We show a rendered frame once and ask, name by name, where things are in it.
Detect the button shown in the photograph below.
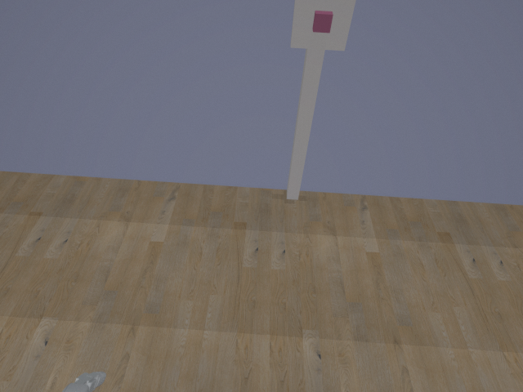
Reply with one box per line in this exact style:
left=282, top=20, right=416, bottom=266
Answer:
left=313, top=11, right=333, bottom=33

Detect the panel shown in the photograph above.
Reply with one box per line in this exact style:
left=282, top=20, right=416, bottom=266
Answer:
left=287, top=0, right=356, bottom=200

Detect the left robot hand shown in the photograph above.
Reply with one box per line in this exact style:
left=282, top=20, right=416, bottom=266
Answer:
left=62, top=372, right=106, bottom=392

